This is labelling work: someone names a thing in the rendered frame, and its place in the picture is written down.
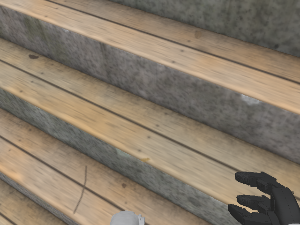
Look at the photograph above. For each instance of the robot right hand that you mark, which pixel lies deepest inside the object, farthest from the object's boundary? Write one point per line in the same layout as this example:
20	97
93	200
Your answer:
281	209

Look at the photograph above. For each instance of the robot left thigh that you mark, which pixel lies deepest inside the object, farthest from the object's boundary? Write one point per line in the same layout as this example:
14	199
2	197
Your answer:
127	218

